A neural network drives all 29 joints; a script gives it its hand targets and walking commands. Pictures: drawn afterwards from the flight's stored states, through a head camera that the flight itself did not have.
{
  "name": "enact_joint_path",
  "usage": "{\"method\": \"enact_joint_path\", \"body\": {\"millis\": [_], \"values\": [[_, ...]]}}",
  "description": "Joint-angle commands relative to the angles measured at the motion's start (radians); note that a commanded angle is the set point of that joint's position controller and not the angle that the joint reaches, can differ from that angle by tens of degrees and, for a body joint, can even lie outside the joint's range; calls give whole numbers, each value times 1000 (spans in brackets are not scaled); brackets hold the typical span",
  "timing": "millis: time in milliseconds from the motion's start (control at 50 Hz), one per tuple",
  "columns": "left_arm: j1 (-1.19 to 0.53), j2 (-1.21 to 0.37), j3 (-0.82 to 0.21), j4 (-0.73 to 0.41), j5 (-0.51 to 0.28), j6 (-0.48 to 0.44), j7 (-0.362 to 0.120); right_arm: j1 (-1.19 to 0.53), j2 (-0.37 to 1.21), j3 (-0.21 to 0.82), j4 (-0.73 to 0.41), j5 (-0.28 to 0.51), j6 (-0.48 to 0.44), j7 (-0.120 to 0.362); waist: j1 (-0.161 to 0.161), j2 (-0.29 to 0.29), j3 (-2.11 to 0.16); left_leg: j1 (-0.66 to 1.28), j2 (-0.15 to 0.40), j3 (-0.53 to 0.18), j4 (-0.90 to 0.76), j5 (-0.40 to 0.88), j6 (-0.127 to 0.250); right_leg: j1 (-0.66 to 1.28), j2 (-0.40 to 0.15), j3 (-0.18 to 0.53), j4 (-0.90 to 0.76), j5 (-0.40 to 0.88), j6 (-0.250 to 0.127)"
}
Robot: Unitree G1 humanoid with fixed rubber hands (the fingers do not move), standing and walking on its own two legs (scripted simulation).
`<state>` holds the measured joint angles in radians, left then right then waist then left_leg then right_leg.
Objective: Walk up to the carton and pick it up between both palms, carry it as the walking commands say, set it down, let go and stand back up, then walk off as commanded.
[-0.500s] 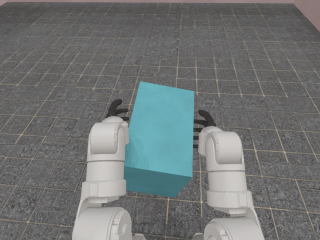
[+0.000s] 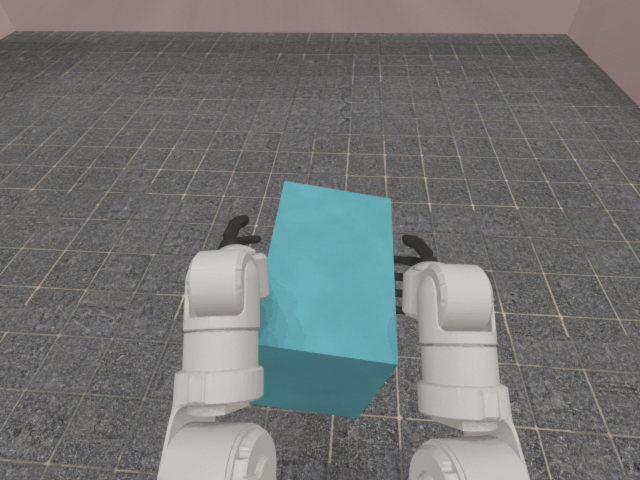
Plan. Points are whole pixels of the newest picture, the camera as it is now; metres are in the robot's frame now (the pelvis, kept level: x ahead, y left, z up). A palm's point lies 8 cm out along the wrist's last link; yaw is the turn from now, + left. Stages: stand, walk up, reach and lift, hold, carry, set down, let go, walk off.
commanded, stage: carry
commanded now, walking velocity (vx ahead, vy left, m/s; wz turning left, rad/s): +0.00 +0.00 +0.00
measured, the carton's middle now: (320, 299) +0.35 +0.01 +0.04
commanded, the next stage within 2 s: hold in 1.34 s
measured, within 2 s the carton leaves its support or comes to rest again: neither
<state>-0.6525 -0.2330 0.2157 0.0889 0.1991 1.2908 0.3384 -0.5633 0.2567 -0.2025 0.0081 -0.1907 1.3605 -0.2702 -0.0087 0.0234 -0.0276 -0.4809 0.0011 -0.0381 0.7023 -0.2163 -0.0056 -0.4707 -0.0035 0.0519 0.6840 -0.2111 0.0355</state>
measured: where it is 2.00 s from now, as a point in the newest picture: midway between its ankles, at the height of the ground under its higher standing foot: outside the picture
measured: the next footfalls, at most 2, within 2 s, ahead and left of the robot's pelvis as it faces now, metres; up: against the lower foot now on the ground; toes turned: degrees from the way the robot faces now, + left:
none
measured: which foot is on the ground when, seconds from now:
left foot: down 0.00-1.00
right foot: down 0.00-1.00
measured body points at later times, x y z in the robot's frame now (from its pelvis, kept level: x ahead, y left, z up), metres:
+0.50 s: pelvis +0.00 +0.00 +0.00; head -0.01 -0.01 +0.45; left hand +0.34 +0.11 +0.12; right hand +0.32 -0.11 +0.10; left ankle +0.09 +0.13 -0.71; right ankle +0.09 -0.14 -0.71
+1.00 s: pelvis +0.00 +0.00 +0.00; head -0.01 -0.01 +0.45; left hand +0.34 +0.11 +0.11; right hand +0.33 -0.11 +0.09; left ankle +0.09 +0.13 -0.71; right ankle +0.09 -0.14 -0.71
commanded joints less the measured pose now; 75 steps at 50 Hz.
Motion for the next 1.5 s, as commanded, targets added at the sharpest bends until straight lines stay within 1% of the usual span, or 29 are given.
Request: {"method": "enact_joint_path", "body": {"millis": [0, 40, 180, 240, 420, 520, 580, 720, 800, 820, 900, 920, 960, 980, 1080, 1100, 1160, 1180, 1200, 1240, 1260, 1300, 1320, 1340, 1360, 1380, 1400, 1460, 1480], "values": [[-470, -1117, -450, 52, -476, 10, -422, -728, 1050, 539, -58, 531, -73, 329, 4, 49, -445, 136, 135, -161, -308, -235, 72, 109, -39, 33, -110, -204, -50], [-508, -1123, -457, 40, -495, 6, -423, -762, 1050, 531, -62, 529, -74, 324, 16, 60, -447, 94, 153, -156, -315, -255, 78, 174, -28, 19, -81, -75, -59], [-473, -1100, -458, 56, -483, -8, -421, -741, 1038, 534, -63, 524, -92, 325, 9, -70, -484, 174, 58, -42, -149, -4, 57, 146, -100, 112, -203, -121, -76], [-448, -1108, -462, 50, -474, -4, -421, -723, 1040, 538, -71, 524, -92, 325, 11, 26, -478, 164, 96, -83, -201, -45, 74, 140, -69, 71, -143, -117, -69], [-461, -1106, -472, 55, -480, -12, -422, -705, 1027, 529, -47, 507, -97, 325, 14, -19, -483, 159, 92, -73, -186, -52, 77, 157, -69, 75, -140, -82, -77], [-472, -1111, -474, 53, -480, -14, -424, -705, 1032, 524, -41, 502, -98, 327, 14, 26, -474, 160, 109, -98, -216, -92, 80, 137, -55, 64, -125, -111, -78], [-463, -1105, -467, 58, -479, -16, -425, -702, 1034, 528, -38, 503, -99, 327, 16, -29, -467, 127, 103, -97, -214, -84, 82, 165, -56, 62, -124, -92, -78], [-455, -1107, -456, 85, -459, -23, -427, -721, 1019, 511, -43, 485, -112, 329, 15, 42, -471, 124, 116, -123, -246, -131, 87, 158, -37, 41, -93, -106, -73], [-465, -1095, -448, 86, -452, -40, -432, -708, 1026, 504, -9, 477, -127, 333, 11, 0, -468, 123, 85, -77, -194, -138, 74, 145, -69, 81, -151, -142, -82], [-471, -1104, -454, 77, -461, -43, -432, -714, 1025, 510, -30, 478, -128, 330, 10, -51, -457, 114, 68, -63, -181, -134, 73, 144, -74, 87, -173, -166, -82], [-407, -1078, -406, 159, -415, -66, -433, -681, 1000, 477, 25, 441, -155, 330, 10, -34, -461, 142, 71, -71, -182, -107, 76, 124, -71, 83, -171, -155, -75], [-464, -1091, -439, 82, -445, -68, -433, -710, 1031, 506, -15, 467, -154, 330, 8, -43, -451, 129, 70, -72, -180, -104, 74, 126, -73, 87, -177, -164, -75], [-436, -1078, -416, 141, -417, -78, -430, -683, 1007, 471, 41, 440, -165, 332, 9, 5, -460, 132, 82, -88, -207, -138, 78, 120, -61, 72, -153, -163, -75], [-471, -1094, -472, 24, -456, -71, -429, -702, 1035, 531, -56, 481, -156, 331, 9, 2, -480, 137, 95, -97, -204, -120, 84, 138, -63, 71, -140, -145, -75], [-472, -1102, -496, 10, -475, -56, -426, -693, 1037, 546, -67, 497, -142, 328, 12, 11, -482, 139, 86, -75, -181, -68, 71, 162, -71, 74, -134, -74, -81], [-428, -1089, -455, 90, -444, -57, -431, -693, 1021, 526, -24, 475, -146, 328, 12, -25, -467, 126, 79, -70, -181, -90, 71, 158, -70, 75, -141, -98, -76], [-441, -1072, -441, 87, -429, -73, -432, -667, 1022, 508, 6, 455, -159, 331, 10, -52, -478, 134, 69, -63, -169, -141, 74, 135, -78, 92, -176, -185, -83], [-423, -1050, -371, 205, -379, -96, -434, -667, 993, 439, 108, 401, -180, 331, 9, -41, -459, 140, 71, -65, -186, -128, 72, 116, -73, 83, -168, -185, -81], [-466, -1078, -464, 45, -449, -86, -434, -686, 1023, 523, -34, 463, -173, 332, 10, -15, -468, 150, 83, -82, -195, -122, 77, 127, -64, 72, -155, -163, -78], [-422, -1059, -391, 163, -389, -100, -432, -692, 1004, 472, 55, 427, -187, 330, 11, -22, -470, 153, 88, -85, -199, -120, 82, 128, -57, 60, -140, -133, -73], [-470, -1087, -477, 19, -455, -85, -431, -701, 1037, 546, -57, 485, -172, 332, 11, 29, -470, 138, 94, -92, -210, -119, 79, 141, -51, 50, -117, -116, -71], [-470, -1082, -481, 22, -463, -81, -432, -695, 1034, 554, -49, 489, -166, 332, 15, -22, -467, 131, 82, -65, -183, -126, 73, 152, -65, 71, -146, -104, -75], [-461, -1079, -466, 56, -447, -78, -433, -666, 1033, 531, -1, 467, -161, 331, 11, -47, -466, 137, 64, -48, -173, -117, 66, 146, -77, 90, -169, -139, -81], [-146, -1002, -78, 885, -58, -294, -473, -465, 894, 152, 690, 171, -381, 350, 192, -27, -247, 112, -78, 4, -225, -168, 39, 285, 70, 44, -295, -135, -81], [-229, -1004, -138, 828, -21, -447, -474, -471, 932, 163, 615, 116, -528, 368, 76, -92, -321, 206, -71, 0, -231, -39, 50, 375, 91, 61, -291, 28, -65], [-389, -1078, -261, 590, -74, -565, -482, -550, 1016, 247, 479, 140, -617, 392, 24, -127, -449, 285, -70, -12, -215, 133, 42, 426, 107, 56, -237, 226, -55], [-555, -1139, -359, 412, -147, -618, -494, -675, 1044, 305, 346, 178, -671, 404, -6, -102, -599, 337, -70, -17, -202, 260, 22, 445, 122, 34, -189, 374, -53], [-594, -1203, -367, 460, -150, -642, -491, -800, 1063, 358, 370, 207, -709, 423, 33, -51, -604, 395, -81, -21, -218, 130, -16, 357, 138, 12, -220, 121, -42], [-609, -1219, -372, 491, -149, -637, -491, -809, 1051, 343, 395, 204, -717, 427, 22, -26, -553, 383, -77, -21, -226, 42, -22, 310, 133, 17, -245, -13, -54]]}}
